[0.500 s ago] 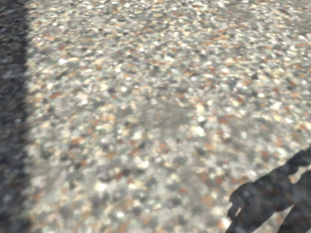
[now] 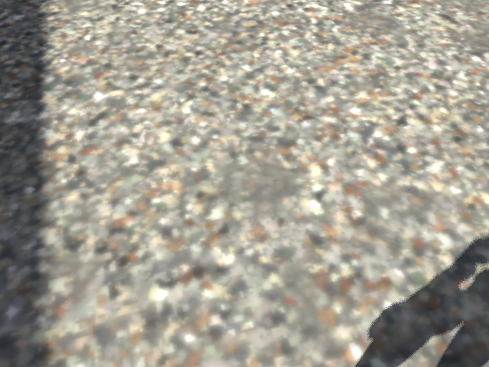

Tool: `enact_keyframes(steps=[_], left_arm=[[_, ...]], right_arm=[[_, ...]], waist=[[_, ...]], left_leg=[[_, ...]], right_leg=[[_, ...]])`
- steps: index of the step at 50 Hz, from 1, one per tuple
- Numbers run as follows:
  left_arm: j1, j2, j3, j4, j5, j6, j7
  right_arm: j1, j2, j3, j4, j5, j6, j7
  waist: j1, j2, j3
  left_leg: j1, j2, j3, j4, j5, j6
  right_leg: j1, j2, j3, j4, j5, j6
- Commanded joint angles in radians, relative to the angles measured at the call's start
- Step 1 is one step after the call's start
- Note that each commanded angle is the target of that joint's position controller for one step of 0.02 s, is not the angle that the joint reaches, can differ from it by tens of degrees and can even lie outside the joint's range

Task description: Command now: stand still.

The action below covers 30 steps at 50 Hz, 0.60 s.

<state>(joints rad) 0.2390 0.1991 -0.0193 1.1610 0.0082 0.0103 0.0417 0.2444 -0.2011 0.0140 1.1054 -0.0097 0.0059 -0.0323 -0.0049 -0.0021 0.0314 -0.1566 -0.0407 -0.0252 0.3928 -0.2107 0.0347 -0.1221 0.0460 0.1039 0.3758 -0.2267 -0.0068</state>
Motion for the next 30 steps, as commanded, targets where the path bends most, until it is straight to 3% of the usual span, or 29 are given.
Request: enact_keyframes(steps=[1, 3, 6, 8, 9, 10, 12, 13, 15, 16, 17, 18, 19, 20, 22, 26, 30], left_arm=[[0.052, 0.089, 0.012, -0.006, 0.000, -0.004, 0.004], [0.065, 0.078, 0.010, -0.001, 0.002, -0.004, 0.005], [0.065, 0.092, 0.022, -0.022, 0.013, 0.002, 0.000], [0.030, 0.062, 0.019, -0.055, 0.026, -0.005, -0.011], [0.019, 0.034, 0.013, -0.071, 0.031, -0.015, -0.017], [0.000, 0.034, 0.013, -0.088, 0.035, -0.027, -0.022], [0.000, 0.050, 0.020, -0.107, 0.029, -0.049, -0.033], [0.027, 0.044, 0.022, -0.106, 0.024, -0.057, -0.039], [0.177, 0.017, 0.025, -0.057, 0.011, -0.069, -0.038], [0.259, 0.042, 0.035, -0.031, 0.012, -0.073, -0.030], [0.374, 0.126, 0.056, -0.015, 0.023, -0.081, -0.020], [0.457, 0.204, 0.080, 0.014, 0.017, -0.073, -0.023], [0.370, 0.156, 0.073, -0.010, 0.020, -0.071, -0.023], [0.294, 0.125, 0.066, -0.044, 0.017, -0.079, -0.027], [0.236, 0.092, 0.056, -0.072, 0.010, -0.099, -0.027], [0.319, 0.060, 0.042, -0.043, 0.008, -0.116, -0.025], [0.337, 0.065, 0.034, -0.042, 0.011, -0.115, -0.020]], right_arm=[[0.045, -0.094, -0.016, -0.010, 0.000, -0.006, -0.004], [0.055, -0.087, -0.015, -0.004, -0.002, -0.005, -0.004], [0.071, -0.132, -0.039, -0.008, -0.005, 0.008, 0.000], [0.137, -0.138, -0.050, 0.001, -0.007, 0.012, 0.003], [0.176, -0.149, -0.059, 0.013, -0.008, 0.010, 0.001], [0.191, -0.151, -0.065, 0.016, -0.011, 0.005, 0.002], [0.152, -0.159, -0.074, -0.002, -0.015, -0.008, 0.007], [0.120, -0.159, -0.077, -0.013, -0.012, -0.013, 0.010], [0.030, -0.147, -0.081, -0.046, 0.001, -0.018, 0.015], [-0.005, -0.118, -0.075, -0.069, -0.003, -0.026, 0.017], [-0.038, -0.041, -0.054, -0.103, 0.003, -0.039, 0.025], [-0.062, -0.060, -0.057, -0.138, -0.018, -0.048, 0.032], [-0.074, -0.103, -0.066, -0.137, -0.037, -0.053, 0.040], [-0.056, -0.082, -0.063, -0.125, -0.031, -0.062, 0.051], [-0.038, -0.077, -0.065, -0.113, -0.028, -0.071, 0.066], [-0.112, -0.061, -0.064, -0.150, -0.028, -0.054, 0.070], [-0.300, -0.028, -0.042, -0.236, -0.016, -0.048, 0.069]], waist=[[0.001, 0.001, 0.024], [0.000, 0.004, 0.004], [-0.009, 0.049, 0.053], [-0.038, 0.101, 0.117], [-0.046, 0.144, 0.119], [-0.050, 0.146, 0.128], [-0.023, 0.117, 0.116], [0.001, 0.114, 0.110], [0.081, 0.100, 0.109], [0.112, 0.029, 0.113], [0.150, -0.192, 0.067], [0.153, -0.263, 0.096], [0.099, -0.120, 0.159], [0.059, -0.068, 0.166], [0.020, -0.052, 0.135], [0.021, -0.077, 0.090], [0.050, -0.097, 0.121]], left_leg=[[0.008, 0.112, -0.101, -0.065, 0.093, 0.022], [0.015, 0.105, -0.101, -0.076, 0.002, 0.023], [-0.039, 0.094, -0.151, -0.086, -0.434, 0.074], [-0.032, 0.175, -0.290, -0.153, -0.615, 0.139], [-0.007, 0.246, -0.387, -0.207, -0.652, 0.179], [-0.026, 0.302, -0.448, -0.247, -0.632, 0.210], [-0.066, 0.311, -0.429, -0.257, -0.536, 0.211], [-0.103, 0.287, -0.376, -0.241, -0.499, 0.195], [-0.295, 0.192, -0.237, -0.140, -0.459, 0.146], [-0.405, 0.133, -0.167, -0.014, -0.418, 0.117], [-0.532, 0.014, -0.007, 0.290, -0.346, 0.067], [-0.651, -0.019, 0.064, 0.495, -0.355, 0.063], [-0.667, 0.049, 0.013, 0.616, -0.270, 0.070], [-0.650, 0.076, 0.001, 0.648, -0.186, 0.068], [-0.605, 0.107, 0.014, 0.646, -0.070, 0.045], [-0.608, 0.088, 0.088, 0.621, 0.005, 0.010], [-0.523, 0.053, 0.150, 0.377, 0.071, 0.005]], right_leg=[[-0.059, -0.095, 0.066, -0.054, 0.127, -0.031], [-0.055, -0.086, 0.060, -0.058, 0.052, -0.033], [-0.164, -0.019, 0.022, 0.036, -0.312, -0.069], [-0.297, 0.005, -0.017, 0.153, -0.359, -0.077], [-0.330, 0.012, -0.072, 0.240, -0.281, -0.071], [-0.332, -0.013, -0.102, 0.305, -0.214, -0.064], [-0.293, -0.044, -0.108, 0.323, -0.220, -0.064], [-0.232, -0.043, -0.122, 0.266, -0.218, -0.070], [0.058, 0.005, -0.161, 0.071, -0.118, -0.088], [0.188, -0.025, -0.083, -0.009, -0.143, -0.096], [0.294, -0.252, 0.272, -0.195, -0.395, -0.139], [0.280, -0.406, 0.539, -0.286, -0.533, -0.217], [0.199, -0.400, 0.508, -0.271, -0.517, -0.229], [0.152, -0.359, 0.421, -0.273, -0.422, -0.213], [0.149, -0.289, 0.262, -0.286, -0.171, -0.183], [0.186, -0.226, 0.075, -0.233, 0.328, -0.172], [0.119, -0.197, 0.001, -0.233, 0.500, -0.171]])
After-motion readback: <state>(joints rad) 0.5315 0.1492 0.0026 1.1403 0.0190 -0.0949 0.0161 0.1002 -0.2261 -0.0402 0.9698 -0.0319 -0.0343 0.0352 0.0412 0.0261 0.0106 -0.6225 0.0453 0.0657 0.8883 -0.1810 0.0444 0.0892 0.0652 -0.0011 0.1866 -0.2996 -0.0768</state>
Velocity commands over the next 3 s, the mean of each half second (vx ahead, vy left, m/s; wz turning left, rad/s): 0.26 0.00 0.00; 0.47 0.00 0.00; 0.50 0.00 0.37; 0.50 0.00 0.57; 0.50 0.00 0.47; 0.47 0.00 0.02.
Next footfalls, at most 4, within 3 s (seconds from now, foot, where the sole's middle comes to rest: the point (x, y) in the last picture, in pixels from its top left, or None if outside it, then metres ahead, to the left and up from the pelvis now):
0.76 left None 0.41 0.04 -0.78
1.28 right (290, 296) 0.73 -0.11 -0.78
1.82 left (205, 241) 0.93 0.15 -0.78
2.38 right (188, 162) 1.30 0.23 -0.78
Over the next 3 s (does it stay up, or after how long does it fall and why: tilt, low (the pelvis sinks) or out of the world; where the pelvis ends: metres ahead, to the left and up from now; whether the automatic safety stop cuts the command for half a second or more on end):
stays up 1.32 0.43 -0.01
